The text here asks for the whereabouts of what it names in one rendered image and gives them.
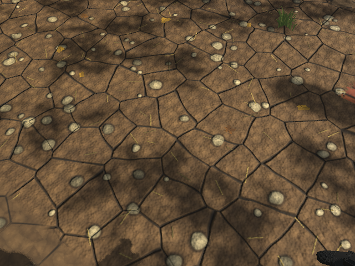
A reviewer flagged robot right hand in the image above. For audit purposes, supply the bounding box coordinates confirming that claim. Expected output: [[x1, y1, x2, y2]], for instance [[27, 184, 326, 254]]
[[316, 250, 355, 266]]

